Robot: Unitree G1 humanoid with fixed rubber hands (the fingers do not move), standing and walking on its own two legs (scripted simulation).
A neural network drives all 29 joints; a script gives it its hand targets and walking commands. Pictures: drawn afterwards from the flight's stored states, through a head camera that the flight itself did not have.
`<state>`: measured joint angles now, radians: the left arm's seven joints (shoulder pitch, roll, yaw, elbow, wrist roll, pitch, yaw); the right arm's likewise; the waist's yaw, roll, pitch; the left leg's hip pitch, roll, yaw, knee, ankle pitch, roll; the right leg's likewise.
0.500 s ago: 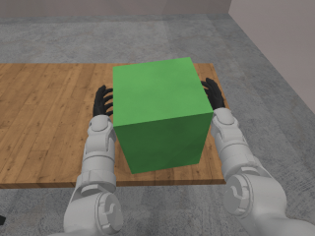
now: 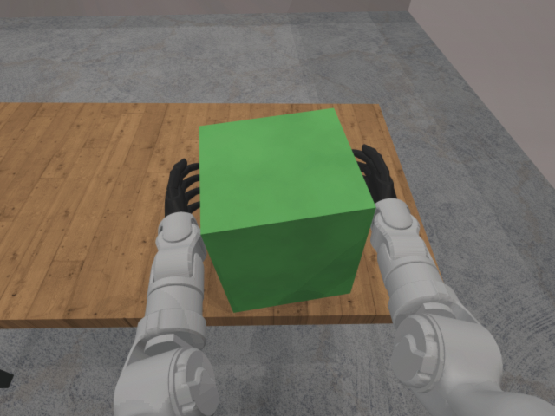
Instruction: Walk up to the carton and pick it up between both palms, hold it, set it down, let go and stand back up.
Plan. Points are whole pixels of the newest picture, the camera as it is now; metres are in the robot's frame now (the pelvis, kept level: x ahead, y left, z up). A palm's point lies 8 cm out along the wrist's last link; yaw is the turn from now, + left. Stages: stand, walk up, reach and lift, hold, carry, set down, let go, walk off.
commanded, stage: set down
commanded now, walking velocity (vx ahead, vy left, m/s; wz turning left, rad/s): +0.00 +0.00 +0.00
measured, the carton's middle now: (280, 216) +0.41 +0.01 +0.04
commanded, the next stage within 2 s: none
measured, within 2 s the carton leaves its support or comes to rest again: rests again in 1.54 s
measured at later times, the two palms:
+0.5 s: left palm (178, 225) +0.38 +0.17 +0.06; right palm (372, 203) +0.41 -0.13 +0.08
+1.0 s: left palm (177, 226) +0.37 +0.17 +0.06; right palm (371, 203) +0.41 -0.13 +0.08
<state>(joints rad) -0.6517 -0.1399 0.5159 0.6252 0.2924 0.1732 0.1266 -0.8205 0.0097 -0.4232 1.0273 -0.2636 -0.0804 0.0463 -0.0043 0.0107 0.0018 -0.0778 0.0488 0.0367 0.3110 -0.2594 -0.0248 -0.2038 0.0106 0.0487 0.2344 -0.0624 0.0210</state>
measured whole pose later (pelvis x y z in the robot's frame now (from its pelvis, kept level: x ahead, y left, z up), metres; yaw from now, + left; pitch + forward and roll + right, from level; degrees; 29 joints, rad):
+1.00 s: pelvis +0.00 +0.00 +0.00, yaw +0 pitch +3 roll -1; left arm -0.61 -0.17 0.56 0.63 0.32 0.07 0.10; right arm -0.78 0.05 -0.47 0.98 -0.34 -0.12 0.07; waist 0.00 0.00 0.01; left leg -0.11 0.05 0.04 0.31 -0.26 -0.02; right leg -0.23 0.01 0.04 0.24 -0.07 0.02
